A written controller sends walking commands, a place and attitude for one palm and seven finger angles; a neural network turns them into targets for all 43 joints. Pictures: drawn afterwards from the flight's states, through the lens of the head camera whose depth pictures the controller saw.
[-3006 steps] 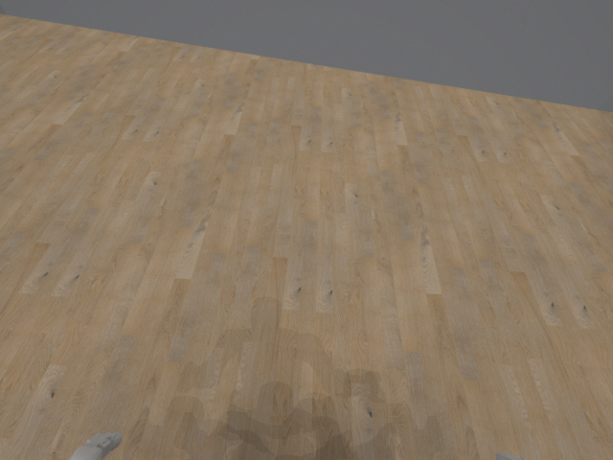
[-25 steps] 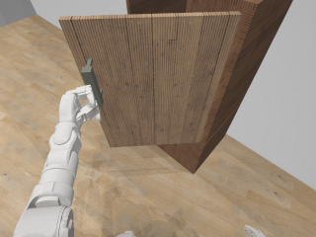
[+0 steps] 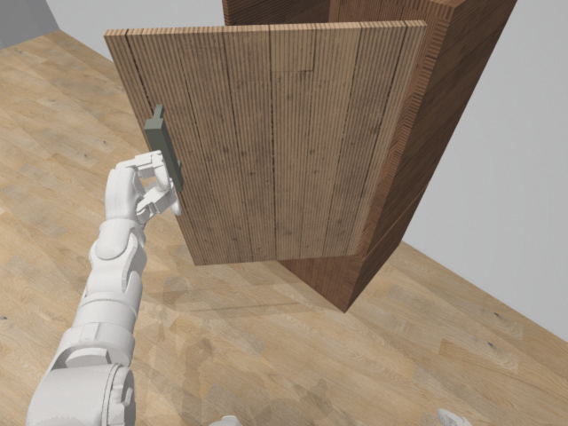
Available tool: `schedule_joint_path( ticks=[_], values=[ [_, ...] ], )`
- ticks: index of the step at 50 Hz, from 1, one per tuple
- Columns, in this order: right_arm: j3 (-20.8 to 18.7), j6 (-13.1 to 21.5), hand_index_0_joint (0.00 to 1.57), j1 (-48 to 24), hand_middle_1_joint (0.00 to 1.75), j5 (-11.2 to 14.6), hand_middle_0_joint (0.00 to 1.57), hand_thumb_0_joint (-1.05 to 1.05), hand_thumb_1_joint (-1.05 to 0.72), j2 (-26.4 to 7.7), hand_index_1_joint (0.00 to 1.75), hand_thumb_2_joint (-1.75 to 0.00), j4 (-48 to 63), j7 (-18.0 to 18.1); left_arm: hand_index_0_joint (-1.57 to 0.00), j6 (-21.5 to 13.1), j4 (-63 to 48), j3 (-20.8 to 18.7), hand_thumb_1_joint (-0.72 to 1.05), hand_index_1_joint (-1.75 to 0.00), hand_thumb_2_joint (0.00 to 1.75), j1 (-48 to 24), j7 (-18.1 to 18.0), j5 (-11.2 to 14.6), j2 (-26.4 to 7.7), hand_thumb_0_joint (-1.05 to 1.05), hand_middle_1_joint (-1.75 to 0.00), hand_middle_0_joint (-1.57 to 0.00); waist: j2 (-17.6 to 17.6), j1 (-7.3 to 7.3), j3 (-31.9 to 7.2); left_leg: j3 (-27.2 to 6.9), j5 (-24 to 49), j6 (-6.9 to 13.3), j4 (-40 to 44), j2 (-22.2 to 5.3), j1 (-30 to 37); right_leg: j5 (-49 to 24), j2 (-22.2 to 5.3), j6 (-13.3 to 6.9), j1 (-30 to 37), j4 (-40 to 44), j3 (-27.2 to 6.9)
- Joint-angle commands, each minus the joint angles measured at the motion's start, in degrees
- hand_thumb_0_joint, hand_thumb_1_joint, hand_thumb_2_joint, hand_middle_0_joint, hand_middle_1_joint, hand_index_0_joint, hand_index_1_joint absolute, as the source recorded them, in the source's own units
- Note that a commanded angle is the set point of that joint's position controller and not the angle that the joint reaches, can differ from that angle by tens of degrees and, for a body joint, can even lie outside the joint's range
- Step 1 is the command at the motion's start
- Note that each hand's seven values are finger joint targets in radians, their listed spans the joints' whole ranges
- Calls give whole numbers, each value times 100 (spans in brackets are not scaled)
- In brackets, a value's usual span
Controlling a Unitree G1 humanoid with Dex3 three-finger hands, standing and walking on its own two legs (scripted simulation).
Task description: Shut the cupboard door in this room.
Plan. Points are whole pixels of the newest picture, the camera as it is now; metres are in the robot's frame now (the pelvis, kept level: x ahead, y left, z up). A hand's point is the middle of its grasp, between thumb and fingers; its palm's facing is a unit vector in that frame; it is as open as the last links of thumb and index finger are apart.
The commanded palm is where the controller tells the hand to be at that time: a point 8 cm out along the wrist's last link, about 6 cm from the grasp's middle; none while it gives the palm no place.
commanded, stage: push the door shut along its arc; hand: left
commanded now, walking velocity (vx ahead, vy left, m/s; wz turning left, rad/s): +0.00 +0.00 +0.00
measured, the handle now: (167, 149) +0.51 +0.20 +0.10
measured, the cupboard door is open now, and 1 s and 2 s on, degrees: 46 33 23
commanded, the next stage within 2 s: pull the fist back off the door in 1.68 s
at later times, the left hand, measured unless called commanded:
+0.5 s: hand (189, 166) +0.47 +0.16 +0.10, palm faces -0.04 -1.00 +0.00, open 3.1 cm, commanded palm +0.46 +0.21 +0.10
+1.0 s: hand (206, 138) +0.53 +0.14 +0.11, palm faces -0.15 -0.99 +0.01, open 3.1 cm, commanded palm +0.53 +0.19 +0.10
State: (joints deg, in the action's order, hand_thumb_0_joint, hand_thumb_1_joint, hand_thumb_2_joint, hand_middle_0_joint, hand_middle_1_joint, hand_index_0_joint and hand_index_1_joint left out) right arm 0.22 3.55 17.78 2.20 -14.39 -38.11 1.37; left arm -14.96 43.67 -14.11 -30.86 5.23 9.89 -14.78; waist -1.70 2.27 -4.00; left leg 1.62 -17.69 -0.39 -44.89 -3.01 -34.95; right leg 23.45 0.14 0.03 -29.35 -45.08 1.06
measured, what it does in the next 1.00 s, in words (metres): stands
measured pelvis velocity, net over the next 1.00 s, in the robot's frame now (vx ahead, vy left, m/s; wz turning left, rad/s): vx -0.01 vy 0.00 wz -0.01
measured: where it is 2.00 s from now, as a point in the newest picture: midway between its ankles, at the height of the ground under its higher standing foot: outside the picture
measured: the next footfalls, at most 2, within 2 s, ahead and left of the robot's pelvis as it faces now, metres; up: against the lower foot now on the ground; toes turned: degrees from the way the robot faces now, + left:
none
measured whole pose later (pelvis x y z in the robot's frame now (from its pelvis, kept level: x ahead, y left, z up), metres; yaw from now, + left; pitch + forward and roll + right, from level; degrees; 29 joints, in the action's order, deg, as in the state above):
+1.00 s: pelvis -0.01 +0.00 -0.03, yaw -1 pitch +18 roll -3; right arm 1.0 3.1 23.1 0.9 -16.4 -39.8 0.7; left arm -15.3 74.7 -18.6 -64.5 17.9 5.2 -31.1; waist -2.3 11.8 -4.0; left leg -0.1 -19.7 -0.2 -54.1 -4.3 -52.7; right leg 24.8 1.4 0.0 -45.9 -52.4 2.2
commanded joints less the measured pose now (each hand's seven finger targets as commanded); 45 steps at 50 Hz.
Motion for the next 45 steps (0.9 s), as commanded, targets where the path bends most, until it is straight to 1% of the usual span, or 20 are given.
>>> schedule_joint_path(
  ticks=[1, 5, 8, 10, 11, 14, 16, 19, 21, 23, 24, 25, 29, 33, 36, 37, 40, 42, 43, 45],
  values=[
    [-270, 209, 20, 52, 30, 25, 20, 0, -90, -827, 30, -90, 636, 98, -130, -374, -1139, -142, 90, -150, 90, -2732, 69, -37, -1255, 0, -150, -130, 125, 139, -1530, -115, 602, 200, 491, 258, 1378, -1469, 141, -28, 17, 756, -6],
    [-260, 240, 20, 98, 30, 7, 20, 0, -90, -845, 30, -90, 524, 151, -130, -621, -1076, -126, 90, -150, 90, -3628, 163, -38, -1444, 0, -150, -130, -91, 294, -1730, -188, 494, 188, 415, 241, 1571, -1287, 154, -49, -164, 725, -36],
    [-251, 278, 20, 152, 30, 16, 20, 0, -90, -873, 30, -90, 431, 161, -130, -689, -561, -25, 90, -150, 90, -3904, 318, -14, -1393, 0, -150, -130, -125, 365, -1789, -241, 353, 163, 375, 236, 1535, -1089, 163, -62, -358, 674, -10],
    [-263, 262, 20, 252, 30, 9, 20, 0, -90, -923, 30, -90, 376, 153, -130, -655, -177, -134, 90, -150, 90, -3939, 403, -50, -1562, 0, -150, -130, -177, 365, -1884, -281, 419, 156, 343, 226, 1536, -1109, 159, -75, -444, 613, 14],
    [-255, 258, 20, 279, 30, 9, 20, 0, -90, -914, 30, -90, 389, 135, -130, -588, 80, -10, 90, -150, 90, -3836, 466, -55, -1391, 0, -150, -130, -182, 357, -1907, -275, 448, 148, 333, 239, 1500, -1143, 157, -81, -458, 589, 30],
    [-280, 219, 20, 437, 30, -16, 20, 0, -90, -985, 30, -90, 362, 110, -130, -502, 464, -102, 90, -150, 90, -3957, 578, -61, -1504, 0, -150, -130, -48, 389, -1913, -312, 579, 160, 269, 222, 1431, -1250, 170, -84, -554, 535, 56],
    [-289, 235, 20, 459, 30, -12, 20, 0, -90, -968, 30, -90, 384, 76, -130, -536, 394, 186, 90, -150, 90, -4257, 655, -37, -1196, 0, -150, -130, -193, 489, -1989, -338, 624, 150, 232, 212, 1560, -1247, 168, -81, -723, 510, 72],
    [-310, 210, 20, 623, 30, -46, 20, 0, -90, -1049, 30, -90, 304, 89, -130, -612, 582, -34, 90, -150, 90, -4573, 694, -40, -1512, 0, -150, -130, 17, 565, -2029, -399, 625, 167, 161, 185, 1467, -1200, 196, -84, -808, 462, 73],
    [-315, 210, 20, 651, 30, -43, 20, 0, -90, -1046, 30, -90, 296, 70, -130, -644, 654, -28, 90, -150, 90, -4694, 727, -24, -1502, 0, -150, -130, 15, 590, -2107, -396, 616, 169, 126, 187, 1422, -1189, 192, -73, -835, 445, 58],
    [-305, 192, 20, 708, 30, -50, 20, 0, -90, -1079, 30, -90, 257, 79, -130, -643, 820, -209, 90, -150, 90, -4949, 726, -57, -1791, 0, -150, -130, 11, 647, -2027, -381, 468, 185, 98, 184, 1233, -1066, 191, -57, -898, 448, 17],
    [-304, 180, 20, 784, 30, -70, 20, 0, -90, -1125, 30, -90, 217, 88, -130, -659, 900, -442, 90, -150, 90, -5029, 707, -100, -2119, 0, -150, -130, -19, 603, -2067, -393, 463, 192, 74, 190, 1154, -1051, 199, -70, -864, 413, 0],
    [-297, 173, 20, 786, 30, -59, 20, 0, -90, -1111, 30, -90, 238, 80, -130, -676, 879, -426, 90, -150, 90, -5144, 710, -148, -2175, 0, -150, -130, -106, 645, -2185, -385, 470, 198, 49, 193, 1119, -1063, 181, -55, -866, 383, -26],
    [-309, 172, 20, 969, 30, -92, 20, 0, -90, -1132, 30, -90, 144, 64, -130, -698, 1194, -344, 90, -150, 90, -5461, 775, -321, -2248, 0, -150, -130, -250, 798, -2208, -448, 500, 206, -62, 160, 1108, -983, 211, -58, -1166, 319, -16],
    [-327, 164, 20, 1074, 30, -94, 20, 0, -90, -1159, 30, -90, 153, 35, -130, -638, 1281, -247, 90, -150, 90, -5599, 1050, -252, -2200, 0, -150, -130, -436, 849, -2615, -443, 791, 193, -206, 154, 1243, -1236, 224, -68, -1174, 256, -21],
    [-321, 145, 20, 1165, 30, -86, 20, 0, -90, -1192, 30, -90, 98, 46, -130, -576, 1435, -299, 90, -150, 90, -5872, 1197, -208, -2352, 0, -150, -130, -453, 965, -2553, -452, 745, 212, -283, 134, 1123, -1193, 237, -55, -1299, 248, -29],
    [-330, 137, 20, 1222, 30, -98, 20, 0, -90, -1216, 30, -90, 94, 51, -130, -546, 1491, -461, 90, -150, 90, -5853, 1224, -207, -2526, 0, -150, -130, -326, 946, -2595, -450, 787, 222, -307, 132, 1044, -1259, 241, -51, -1224, 240, -31],
    [-317, 110, 20, 1294, 30, -108, 20, 0, -90, -1219, 30, -90, 117, 42, -130, -554, 1418, -538, 90, -150, 90, -6011, 1262, -247, -2709, 0, -150, -130, -560, 938, -2781, -458, 1067, 219, -376, 142, 1085, -1485, 248, -65, -1219, 144, -40],
    [-321, 104, 20, 1332, 30, -113, 20, 0, -90, -1201, 30, -90, 83, 21, -130, -509, 1562, -363, 90, -150, 90, -6056, 1276, -291, -2497, 0, -150, -130, -519, 1041, -2642, -466, 974, 221, -438, 121, 1081, -1341, 260, -48, -1476, 170, -17],
    [-312, 106, 20, 1349, 30, -127, 20, 0, -90, -1209, 30, -90, 61, 21, -130, -501, 1594, -376, 90, -150, 90, -6194, 1277, -317, -2578, 0, -150, -130, -588, 1072, -2547, -469, 905, 218, -447, 111, 1005, -1269, 258, -47, -1522, 166, -13],
    [-295, 88, 20, 1402, 30, -113, 20, 0, -90, -1246, 30, -90, 75, 28, -130, -452, 1805, -456, 90, -150, 90, -6279, 1279, -343, -2735, 0, -150, -130, -376, 1136, -2447, -479, 844, 245, -457, 118, 822, -1243, 272, -36, -1523, 163, -29]
  ],
)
